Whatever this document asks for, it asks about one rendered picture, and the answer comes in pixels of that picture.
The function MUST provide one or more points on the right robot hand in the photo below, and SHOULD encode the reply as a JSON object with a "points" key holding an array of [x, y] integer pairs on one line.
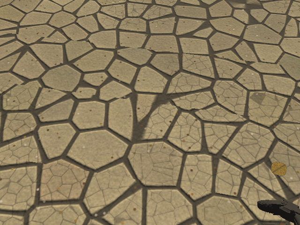
{"points": [[285, 209]]}

